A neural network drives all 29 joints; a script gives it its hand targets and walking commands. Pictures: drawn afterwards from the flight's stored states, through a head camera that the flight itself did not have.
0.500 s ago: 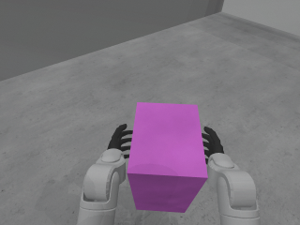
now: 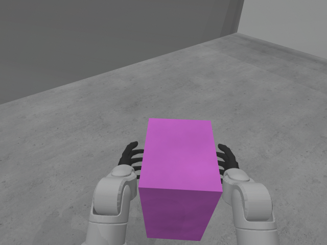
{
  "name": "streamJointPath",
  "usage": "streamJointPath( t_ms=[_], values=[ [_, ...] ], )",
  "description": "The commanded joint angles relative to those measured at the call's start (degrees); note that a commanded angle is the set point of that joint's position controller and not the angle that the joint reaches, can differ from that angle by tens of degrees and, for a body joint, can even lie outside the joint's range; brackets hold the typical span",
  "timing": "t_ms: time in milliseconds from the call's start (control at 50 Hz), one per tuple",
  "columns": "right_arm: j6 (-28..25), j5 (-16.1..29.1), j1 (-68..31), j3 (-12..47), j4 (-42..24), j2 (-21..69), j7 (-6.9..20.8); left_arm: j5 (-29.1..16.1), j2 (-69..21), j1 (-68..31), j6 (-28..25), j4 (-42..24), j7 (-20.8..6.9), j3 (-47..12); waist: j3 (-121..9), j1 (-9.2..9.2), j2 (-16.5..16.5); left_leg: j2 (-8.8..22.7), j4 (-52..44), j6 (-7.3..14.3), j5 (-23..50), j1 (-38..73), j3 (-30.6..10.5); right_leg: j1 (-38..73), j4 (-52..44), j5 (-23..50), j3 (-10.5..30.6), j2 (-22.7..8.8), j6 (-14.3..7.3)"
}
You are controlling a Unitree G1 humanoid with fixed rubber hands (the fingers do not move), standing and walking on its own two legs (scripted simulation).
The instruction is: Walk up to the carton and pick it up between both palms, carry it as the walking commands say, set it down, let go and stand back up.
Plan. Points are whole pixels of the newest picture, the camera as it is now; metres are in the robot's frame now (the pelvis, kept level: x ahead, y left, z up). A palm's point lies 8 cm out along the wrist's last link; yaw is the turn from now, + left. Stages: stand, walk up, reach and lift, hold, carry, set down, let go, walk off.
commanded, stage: carry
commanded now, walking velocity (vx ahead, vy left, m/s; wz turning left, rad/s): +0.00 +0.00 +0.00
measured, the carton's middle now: (176, 183) +0.30 +0.01 +0.03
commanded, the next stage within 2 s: hold in 1.36 s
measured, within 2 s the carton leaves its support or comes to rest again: neither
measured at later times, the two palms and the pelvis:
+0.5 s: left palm (132, 179) +0.27 +0.10 +0.10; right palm (240, 183) +0.27 -0.13 +0.09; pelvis -0.02 -0.02 +0.00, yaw +0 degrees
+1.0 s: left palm (137, 185) +0.25 +0.09 +0.09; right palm (247, 189) +0.25 -0.15 +0.09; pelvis -0.04 -0.03 +0.00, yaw +1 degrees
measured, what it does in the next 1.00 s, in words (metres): shifts its weight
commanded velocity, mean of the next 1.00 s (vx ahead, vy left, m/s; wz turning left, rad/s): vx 0.00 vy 0.00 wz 0.00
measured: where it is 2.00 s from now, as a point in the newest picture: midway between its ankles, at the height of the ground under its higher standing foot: outside the picture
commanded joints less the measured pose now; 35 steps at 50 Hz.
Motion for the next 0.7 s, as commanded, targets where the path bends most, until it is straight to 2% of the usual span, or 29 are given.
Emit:
streamJointPath(
  t_ms=[0, 280, 680],
  values=[
    [-2.0, 13.1, -18.5, 24.0, -6.1, 56.3, 8.8, -12.2, -57.9, -17.2, -2.6, -5.2, -7.9, -22.9, -11.6, 0.01, 0.9, 8.7, -4.9, 0.6, 26.4, 0.8, -7.2, 8.8, -0.5, 19.6, 4.8, -4.2, -1.2],
    [-3.2, 12.8, -19.3, 23.9, -4.7, 57.1, 9.2, -12.1, -58.5, -18.1, -3.7, -3.6, -8.6, -22.3, -11.3, -0.09, 0.1, 8.3, -4.9, 0.3, 20.0, -0.3, -6.9, 9.1, -2.1, 19.4, 6.0, -5.0, -1.9],
    [-3.2, 13.2, -20.0, 24.1, -4.4, 58.1, 9.1, -12.1, -59.0, -18.3, -3.8, -2.9, -8.7, -21.5, -11.4, -0.26, -0.5, 7.8, -4.4, -0.2, 16.0, -1.3, -6.5, 8.8, -3.8, 17.9, 6.9, -5.7, -2.7]
  ],
)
